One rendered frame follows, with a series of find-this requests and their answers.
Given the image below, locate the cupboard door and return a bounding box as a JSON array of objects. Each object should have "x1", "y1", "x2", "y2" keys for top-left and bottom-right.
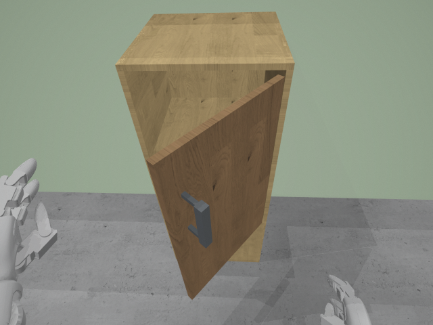
[{"x1": 146, "y1": 74, "x2": 285, "y2": 300}]

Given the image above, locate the handle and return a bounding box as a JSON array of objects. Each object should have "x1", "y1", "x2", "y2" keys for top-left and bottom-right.
[{"x1": 181, "y1": 191, "x2": 212, "y2": 248}]

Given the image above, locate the robot left forearm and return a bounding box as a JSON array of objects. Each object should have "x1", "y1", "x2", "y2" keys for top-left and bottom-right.
[{"x1": 0, "y1": 280, "x2": 26, "y2": 325}]

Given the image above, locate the robot left hand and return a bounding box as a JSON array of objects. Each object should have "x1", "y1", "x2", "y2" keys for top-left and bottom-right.
[{"x1": 0, "y1": 158, "x2": 58, "y2": 281}]

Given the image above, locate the robot right hand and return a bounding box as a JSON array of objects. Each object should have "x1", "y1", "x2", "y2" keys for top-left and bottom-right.
[{"x1": 320, "y1": 275, "x2": 372, "y2": 325}]

